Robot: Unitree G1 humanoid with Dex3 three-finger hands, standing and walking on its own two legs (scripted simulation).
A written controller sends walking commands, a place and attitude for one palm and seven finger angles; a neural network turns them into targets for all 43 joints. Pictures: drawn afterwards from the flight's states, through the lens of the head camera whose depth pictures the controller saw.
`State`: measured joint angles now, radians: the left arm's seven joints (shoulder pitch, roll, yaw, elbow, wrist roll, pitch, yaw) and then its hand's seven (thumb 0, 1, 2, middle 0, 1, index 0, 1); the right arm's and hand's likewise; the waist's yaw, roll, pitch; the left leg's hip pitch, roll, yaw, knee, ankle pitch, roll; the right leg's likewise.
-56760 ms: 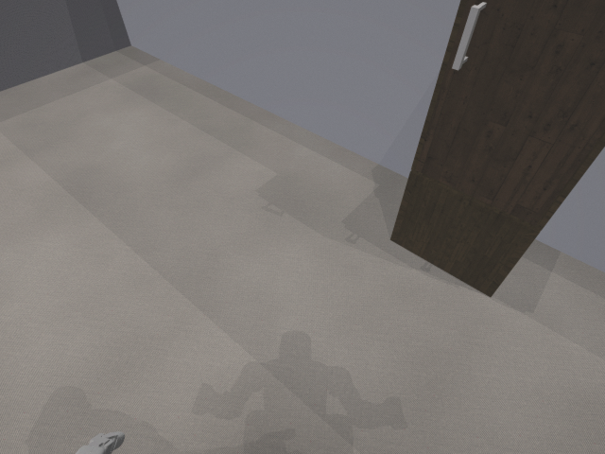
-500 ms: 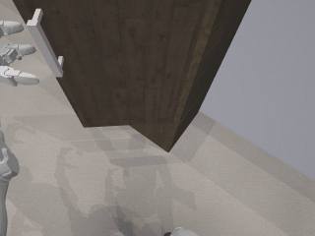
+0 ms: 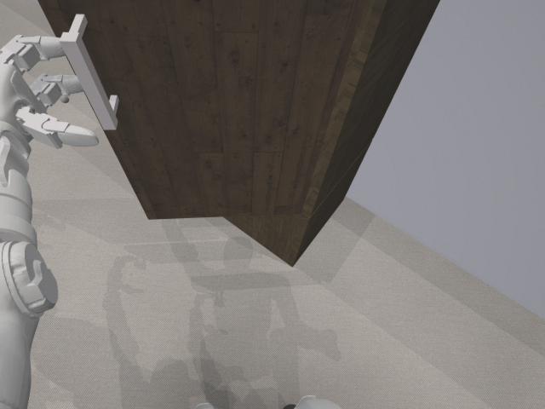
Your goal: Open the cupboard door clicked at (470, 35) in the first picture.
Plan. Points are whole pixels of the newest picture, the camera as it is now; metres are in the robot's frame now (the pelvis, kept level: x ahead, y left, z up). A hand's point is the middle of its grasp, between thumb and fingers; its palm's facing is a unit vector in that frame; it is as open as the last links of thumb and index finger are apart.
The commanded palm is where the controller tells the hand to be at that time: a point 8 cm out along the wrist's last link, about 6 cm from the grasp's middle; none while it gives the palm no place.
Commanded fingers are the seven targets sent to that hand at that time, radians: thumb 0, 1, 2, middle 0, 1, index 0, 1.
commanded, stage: slide the fingers in behind the handle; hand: left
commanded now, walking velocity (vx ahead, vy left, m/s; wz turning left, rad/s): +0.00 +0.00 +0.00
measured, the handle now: (95, 77) +0.56 +0.21 +0.14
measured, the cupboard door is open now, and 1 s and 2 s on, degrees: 42 42 42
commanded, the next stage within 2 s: close the thumb around the handle in 1.24 s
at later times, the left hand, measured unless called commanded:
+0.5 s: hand (89, 97) +0.51 +0.21 +0.15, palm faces +0.00 -1.00 +0.01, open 14.0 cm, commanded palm +0.48 +0.26 +0.14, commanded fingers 0.00 -0.50 0.30 -0.30 -1.20 -0.30 -1.20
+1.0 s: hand (108, 99) +0.51 +0.18 +0.15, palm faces +0.01 -1.00 +0.02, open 14.0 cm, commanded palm +0.48 +0.24 +0.14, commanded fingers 0.00 -0.50 0.30 -0.30 -1.20 -0.30 -1.20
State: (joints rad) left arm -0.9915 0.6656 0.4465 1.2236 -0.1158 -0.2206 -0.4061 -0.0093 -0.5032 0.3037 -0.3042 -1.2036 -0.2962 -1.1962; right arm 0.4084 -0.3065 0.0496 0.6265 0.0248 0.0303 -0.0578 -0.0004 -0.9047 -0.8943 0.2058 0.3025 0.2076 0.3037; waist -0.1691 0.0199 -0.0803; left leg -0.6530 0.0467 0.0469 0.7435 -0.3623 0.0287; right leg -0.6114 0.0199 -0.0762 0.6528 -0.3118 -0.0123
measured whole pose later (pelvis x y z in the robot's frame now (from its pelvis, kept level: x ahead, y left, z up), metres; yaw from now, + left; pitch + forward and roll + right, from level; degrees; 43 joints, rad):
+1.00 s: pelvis +0.00 -0.01 +0.00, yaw +0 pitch +14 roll -2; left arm -0.98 0.53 0.40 1.20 -0.11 -0.25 -0.27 -0.01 -0.50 0.30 -0.30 -1.20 -0.30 -1.20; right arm 0.41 -0.29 0.04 0.65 0.02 0.01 -0.03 0.00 -0.91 -0.89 0.21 0.30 0.21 0.30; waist -0.16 0.03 -0.08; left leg -0.62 0.05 0.05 0.73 -0.36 0.02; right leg -0.59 0.02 -0.07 0.66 -0.32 -0.02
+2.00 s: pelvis +0.00 -0.01 +0.00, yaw +0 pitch +15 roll -2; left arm -0.99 0.53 0.38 1.20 -0.12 -0.25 -0.26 0.01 0.76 0.85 -0.39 -1.34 -0.38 -1.33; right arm 0.43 -0.29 0.03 0.67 0.02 0.00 -0.04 0.00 -0.91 -0.89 0.21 0.30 0.21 0.30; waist -0.15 0.04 -0.08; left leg -0.62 0.04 0.05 0.73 -0.36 0.02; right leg -0.59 0.02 -0.07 0.66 -0.33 -0.02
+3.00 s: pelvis -0.01 -0.02 +0.01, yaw +2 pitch +7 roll -1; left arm -0.67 0.11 0.26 0.68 -0.04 -0.05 0.42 -0.02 0.75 0.84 -0.34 -1.34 -0.38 -1.34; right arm 0.24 -0.21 0.02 0.69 -0.02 -0.02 -0.03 0.00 -0.91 -0.89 0.20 0.30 0.21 0.30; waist -0.04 0.05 -0.08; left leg -0.45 0.03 0.03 0.64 -0.31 0.00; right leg -0.44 0.01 -0.08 0.62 -0.30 -0.03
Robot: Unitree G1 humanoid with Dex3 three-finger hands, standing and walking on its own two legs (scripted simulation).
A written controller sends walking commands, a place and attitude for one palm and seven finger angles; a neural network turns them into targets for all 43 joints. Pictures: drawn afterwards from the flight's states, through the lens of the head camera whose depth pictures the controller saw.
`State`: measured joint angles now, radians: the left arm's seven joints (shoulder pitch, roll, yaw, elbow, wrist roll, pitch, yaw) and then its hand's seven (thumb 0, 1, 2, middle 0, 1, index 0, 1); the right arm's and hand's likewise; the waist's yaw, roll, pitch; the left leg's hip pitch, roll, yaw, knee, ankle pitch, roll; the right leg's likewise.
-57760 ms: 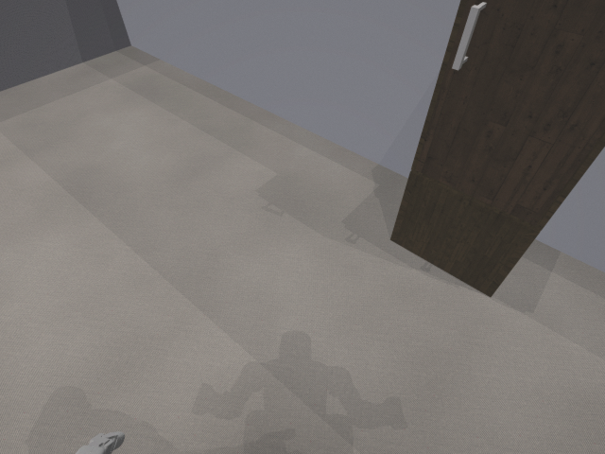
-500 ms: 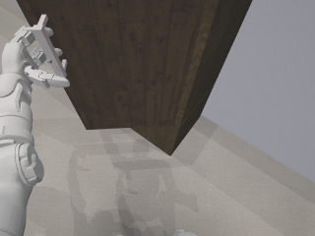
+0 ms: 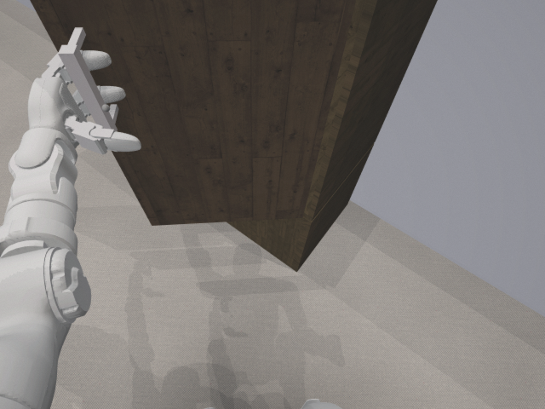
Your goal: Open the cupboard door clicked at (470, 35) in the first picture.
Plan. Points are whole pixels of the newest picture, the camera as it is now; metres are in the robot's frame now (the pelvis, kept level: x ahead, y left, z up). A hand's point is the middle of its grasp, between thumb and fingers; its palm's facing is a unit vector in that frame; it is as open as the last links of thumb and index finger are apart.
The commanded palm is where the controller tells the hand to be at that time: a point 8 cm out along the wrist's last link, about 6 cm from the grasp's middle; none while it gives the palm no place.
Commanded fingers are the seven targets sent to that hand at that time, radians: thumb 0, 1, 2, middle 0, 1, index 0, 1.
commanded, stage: slide the fingers in behind the handle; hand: left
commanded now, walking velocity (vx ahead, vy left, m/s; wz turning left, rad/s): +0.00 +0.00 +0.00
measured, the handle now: (95, 87) +0.56 +0.22 +0.14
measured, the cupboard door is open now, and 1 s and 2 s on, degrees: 42 42 55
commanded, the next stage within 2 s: close the thumb around the handle in 0.24 s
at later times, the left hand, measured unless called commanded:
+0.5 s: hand (105, 106) +0.50 +0.19 +0.15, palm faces +0.01 -1.00 +0.01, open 13.4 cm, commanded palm +0.48 +0.24 +0.14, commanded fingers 0.00 0.00 0.52 -0.34 -1.25 -0.34 -1.25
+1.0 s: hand (107, 106) +0.51 +0.19 +0.15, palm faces +0.02 -1.00 +0.00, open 5.5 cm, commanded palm +0.48 +0.24 +0.14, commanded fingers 0.00 0.90 0.90 -0.40 -1.35 -0.40 -1.35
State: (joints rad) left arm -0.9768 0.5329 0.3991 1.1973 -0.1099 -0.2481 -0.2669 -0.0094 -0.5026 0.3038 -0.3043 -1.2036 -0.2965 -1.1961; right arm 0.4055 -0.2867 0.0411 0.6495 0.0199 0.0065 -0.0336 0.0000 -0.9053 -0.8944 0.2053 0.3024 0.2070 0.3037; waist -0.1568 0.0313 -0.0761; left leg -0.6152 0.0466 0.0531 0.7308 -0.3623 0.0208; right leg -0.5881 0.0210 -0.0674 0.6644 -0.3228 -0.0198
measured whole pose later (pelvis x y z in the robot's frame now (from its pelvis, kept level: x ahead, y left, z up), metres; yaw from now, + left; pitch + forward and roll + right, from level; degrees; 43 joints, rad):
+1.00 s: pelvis +0.00 +0.00 +0.00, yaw +0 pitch +15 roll -2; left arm -0.99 0.53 0.38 1.20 -0.12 -0.25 -0.26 0.01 0.76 0.85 -0.39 -1.34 -0.38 -1.33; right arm 0.43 -0.29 0.03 0.67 0.02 0.00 -0.04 0.00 -0.91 -0.89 0.21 0.30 0.21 0.30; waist -0.15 0.04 -0.08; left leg -0.62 0.04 0.05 0.73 -0.36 0.02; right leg -0.59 0.02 -0.07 0.66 -0.33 -0.02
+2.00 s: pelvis -0.01 -0.01 +0.01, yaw +2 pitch +7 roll -1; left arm -0.67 0.11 0.26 0.68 -0.04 -0.05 0.42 -0.02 0.75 0.84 -0.34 -1.34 -0.38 -1.34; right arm 0.24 -0.21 0.02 0.69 -0.02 -0.02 -0.03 0.00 -0.91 -0.89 0.20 0.30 0.21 0.30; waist -0.04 0.05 -0.08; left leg -0.45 0.03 0.03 0.64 -0.31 0.00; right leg -0.44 0.01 -0.08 0.62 -0.30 -0.03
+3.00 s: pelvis +0.00 -0.03 +0.02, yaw +4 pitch -2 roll +0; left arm 0.08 -0.09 -0.24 -0.22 0.02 0.22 0.49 0.01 0.51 0.74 -0.37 -1.32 -0.39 -1.31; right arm 0.10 -0.16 0.06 0.62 -0.03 0.12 -0.01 0.01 -0.91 -0.89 0.20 0.30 0.21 0.30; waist 0.05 0.07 -0.02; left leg -0.20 0.02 0.00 0.54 -0.30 -0.02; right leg -0.17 0.01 -0.11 0.53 -0.32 -0.05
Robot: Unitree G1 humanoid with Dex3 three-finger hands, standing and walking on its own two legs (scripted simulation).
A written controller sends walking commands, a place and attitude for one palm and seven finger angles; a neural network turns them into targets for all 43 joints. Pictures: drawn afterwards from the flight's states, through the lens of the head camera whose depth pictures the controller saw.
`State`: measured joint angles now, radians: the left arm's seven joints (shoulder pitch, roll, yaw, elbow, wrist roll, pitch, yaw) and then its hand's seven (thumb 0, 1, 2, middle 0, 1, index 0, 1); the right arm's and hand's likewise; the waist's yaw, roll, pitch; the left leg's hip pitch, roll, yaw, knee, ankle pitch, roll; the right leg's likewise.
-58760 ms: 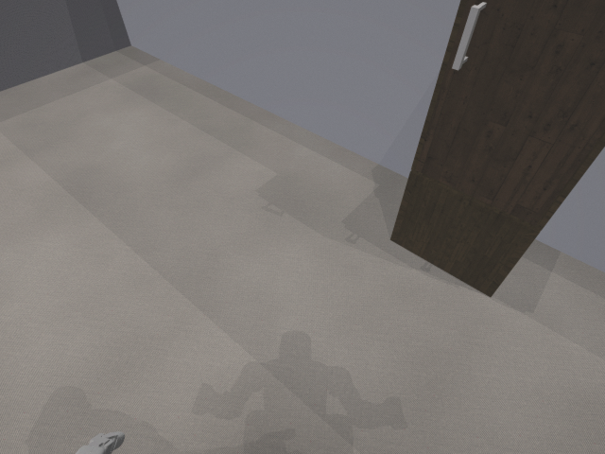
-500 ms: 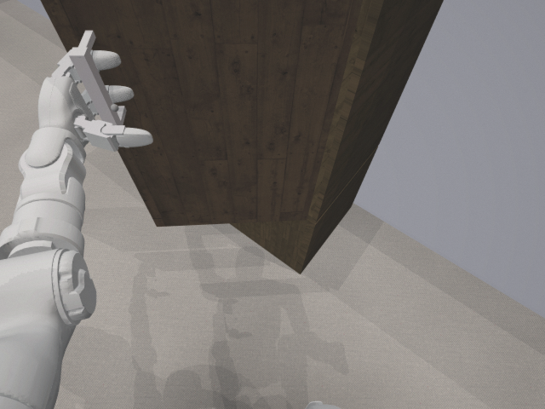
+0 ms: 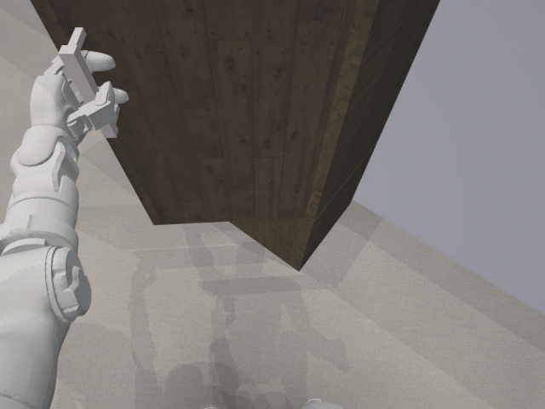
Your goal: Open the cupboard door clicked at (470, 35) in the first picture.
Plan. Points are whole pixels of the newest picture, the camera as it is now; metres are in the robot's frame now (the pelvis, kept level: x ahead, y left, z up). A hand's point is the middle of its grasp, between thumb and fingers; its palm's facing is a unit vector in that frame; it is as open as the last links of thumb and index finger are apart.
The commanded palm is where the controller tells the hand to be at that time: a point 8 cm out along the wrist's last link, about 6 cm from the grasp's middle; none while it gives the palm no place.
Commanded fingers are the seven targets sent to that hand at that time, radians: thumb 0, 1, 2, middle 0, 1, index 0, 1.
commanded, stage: close the thumb around the handle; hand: left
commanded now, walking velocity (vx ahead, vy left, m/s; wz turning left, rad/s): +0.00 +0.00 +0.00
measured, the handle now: (95, 87) +0.56 +0.22 +0.14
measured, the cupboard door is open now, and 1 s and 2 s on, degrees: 42 55 84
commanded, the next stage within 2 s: pull the door open along its arc in 0.04 s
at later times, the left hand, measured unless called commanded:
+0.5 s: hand (106, 127) +0.47 +0.19 +0.14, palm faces -0.02 -1.00 +0.01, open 5.5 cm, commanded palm +0.41 +0.24 +0.14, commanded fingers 0.00 0.90 0.90 -0.40 -1.35 -0.40 -1.35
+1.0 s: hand (123, 149) +0.43 +0.16 +0.15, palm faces +0.48 -0.87 +0.01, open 5.5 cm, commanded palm +0.38 +0.20 +0.14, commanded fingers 0.00 0.90 0.90 -0.40 -1.35 -0.40 -1.35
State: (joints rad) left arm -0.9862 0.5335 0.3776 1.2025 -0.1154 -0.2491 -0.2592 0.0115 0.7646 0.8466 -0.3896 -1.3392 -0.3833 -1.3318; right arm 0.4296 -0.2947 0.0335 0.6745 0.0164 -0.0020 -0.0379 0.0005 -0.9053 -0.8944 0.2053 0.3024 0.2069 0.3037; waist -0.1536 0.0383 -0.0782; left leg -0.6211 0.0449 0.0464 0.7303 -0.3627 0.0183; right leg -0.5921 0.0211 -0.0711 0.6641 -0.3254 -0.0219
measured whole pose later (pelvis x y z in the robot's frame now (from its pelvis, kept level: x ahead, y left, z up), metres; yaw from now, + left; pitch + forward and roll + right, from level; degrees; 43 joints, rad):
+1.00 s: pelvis -0.01 -0.01 +0.01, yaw +2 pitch +7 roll -1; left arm -0.67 0.11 0.26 0.68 -0.04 -0.05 0.42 -0.02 0.75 0.84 -0.34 -1.34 -0.38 -1.34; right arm 0.24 -0.21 0.02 0.69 -0.02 -0.02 -0.03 0.00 -0.91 -0.89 0.20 0.30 0.21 0.30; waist -0.04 0.05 -0.08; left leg -0.45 0.03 0.03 0.64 -0.31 0.00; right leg -0.44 0.01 -0.08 0.62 -0.30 -0.03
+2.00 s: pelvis +0.00 -0.03 +0.02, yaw +3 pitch -2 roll +0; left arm 0.08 -0.09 -0.24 -0.22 0.02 0.22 0.49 0.01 0.51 0.74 -0.37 -1.32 -0.39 -1.31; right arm 0.10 -0.16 0.06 0.62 -0.03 0.12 -0.01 0.01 -0.91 -0.89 0.20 0.30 0.21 0.30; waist 0.05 0.07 -0.02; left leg -0.20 0.02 0.00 0.54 -0.30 -0.02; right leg -0.17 0.01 -0.11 0.53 -0.32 -0.05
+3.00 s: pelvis -0.02 +0.00 +0.02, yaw +2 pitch -4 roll +0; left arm 0.09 0.06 -0.19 -0.17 -0.14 0.11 0.02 -0.01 -0.50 0.30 -0.17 -0.34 -0.12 -0.33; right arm 0.18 -0.20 0.07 0.56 0.02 0.06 -0.03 0.01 -0.91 -0.90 0.20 0.30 0.20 0.30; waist 0.03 0.05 -0.01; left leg -0.19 0.00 0.03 0.54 -0.28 0.02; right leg -0.18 -0.02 -0.08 0.54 -0.29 -0.02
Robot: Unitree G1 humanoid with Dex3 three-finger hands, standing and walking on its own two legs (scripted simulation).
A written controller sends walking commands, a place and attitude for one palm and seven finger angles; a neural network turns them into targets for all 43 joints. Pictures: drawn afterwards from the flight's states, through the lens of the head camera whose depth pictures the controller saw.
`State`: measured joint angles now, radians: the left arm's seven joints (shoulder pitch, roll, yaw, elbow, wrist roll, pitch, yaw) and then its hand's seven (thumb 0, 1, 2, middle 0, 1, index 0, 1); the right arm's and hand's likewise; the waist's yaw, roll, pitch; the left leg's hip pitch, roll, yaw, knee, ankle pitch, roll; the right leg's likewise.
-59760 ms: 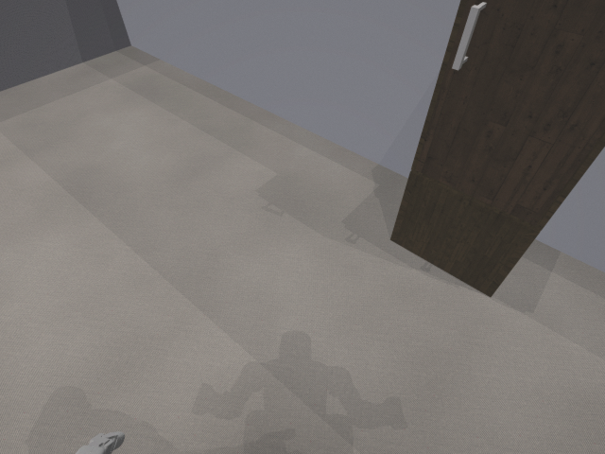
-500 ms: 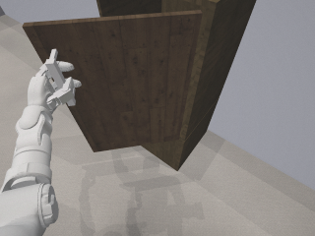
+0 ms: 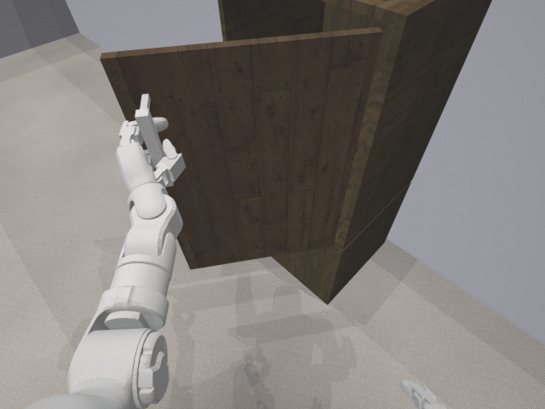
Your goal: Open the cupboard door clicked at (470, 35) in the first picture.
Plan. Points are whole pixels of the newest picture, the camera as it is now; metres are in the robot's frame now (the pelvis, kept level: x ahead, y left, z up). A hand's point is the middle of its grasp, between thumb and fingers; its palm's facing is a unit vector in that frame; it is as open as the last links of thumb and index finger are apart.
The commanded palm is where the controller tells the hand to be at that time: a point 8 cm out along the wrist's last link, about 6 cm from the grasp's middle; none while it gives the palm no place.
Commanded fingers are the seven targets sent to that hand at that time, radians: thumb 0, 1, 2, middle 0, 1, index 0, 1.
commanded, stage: pull the door open along its arc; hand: left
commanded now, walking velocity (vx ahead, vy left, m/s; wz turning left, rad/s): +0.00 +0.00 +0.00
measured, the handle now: (157, 143) +0.49 +0.20 +0.13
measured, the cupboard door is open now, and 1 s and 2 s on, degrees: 55 84 84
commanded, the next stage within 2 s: open thumb and fingers to let go in 0.68 s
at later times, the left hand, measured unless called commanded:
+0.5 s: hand (194, 209) +0.35 +0.11 +0.14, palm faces +0.36 -0.93 +0.06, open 5.9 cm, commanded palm +0.28 +0.14 +0.13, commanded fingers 0.00 0.90 0.90 -0.40 -1.35 -0.40 -1.35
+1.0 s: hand (224, 242) +0.30 +0.07 +0.14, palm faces +0.35 -0.94 +0.00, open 6.9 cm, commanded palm +0.25 +0.11 +0.13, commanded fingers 0.00 0.06 0.54 -0.34 -1.26 -0.34 -1.26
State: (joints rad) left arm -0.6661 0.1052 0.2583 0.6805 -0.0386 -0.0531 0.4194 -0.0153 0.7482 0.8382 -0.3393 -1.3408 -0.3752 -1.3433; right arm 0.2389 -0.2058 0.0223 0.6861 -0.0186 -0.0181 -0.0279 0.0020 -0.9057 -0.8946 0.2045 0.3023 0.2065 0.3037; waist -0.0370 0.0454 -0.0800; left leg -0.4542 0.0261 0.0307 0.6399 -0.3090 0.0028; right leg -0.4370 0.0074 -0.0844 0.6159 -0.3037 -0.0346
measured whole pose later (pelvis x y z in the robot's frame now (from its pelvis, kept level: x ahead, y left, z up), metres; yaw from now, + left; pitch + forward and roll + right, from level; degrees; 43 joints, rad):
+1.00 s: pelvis +0.02 -0.02 +0.01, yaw +2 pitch -2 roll +0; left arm 0.08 -0.09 -0.24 -0.22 0.02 0.22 0.49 0.01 0.51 0.74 -0.37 -1.32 -0.39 -1.31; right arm 0.10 -0.16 0.06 0.62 -0.03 0.12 -0.01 0.01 -0.91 -0.89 0.20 0.30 0.21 0.30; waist 0.05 0.07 -0.02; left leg -0.20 0.02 0.00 0.54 -0.30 -0.02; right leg -0.17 0.01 -0.11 0.53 -0.32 -0.05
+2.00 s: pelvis -0.01 +0.01 +0.01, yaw +1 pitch -4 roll +0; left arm 0.09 0.06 -0.19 -0.17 -0.14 0.11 0.02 -0.01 -0.50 0.30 -0.17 -0.34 -0.12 -0.33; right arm 0.18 -0.20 0.07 0.56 0.02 0.06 -0.03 0.01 -0.91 -0.90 0.20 0.30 0.20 0.30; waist 0.03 0.05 -0.01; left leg -0.19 0.00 0.03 0.54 -0.28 0.02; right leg -0.18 -0.02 -0.08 0.54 -0.29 -0.02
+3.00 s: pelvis +0.00 -0.01 +0.00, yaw +2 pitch -2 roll -1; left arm 0.47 0.24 0.15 -0.33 -0.30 -0.09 -0.25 -0.01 -0.50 0.30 -0.16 -0.30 -0.15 -0.30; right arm 0.23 -0.26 0.04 0.59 0.04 -0.23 -0.07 0.01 -0.90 -0.90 0.20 0.30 0.20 0.30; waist 0.05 0.07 -0.02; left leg -0.28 0.03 -0.01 0.63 -0.32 -0.01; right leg -0.23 0.02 -0.12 0.58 -0.32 -0.04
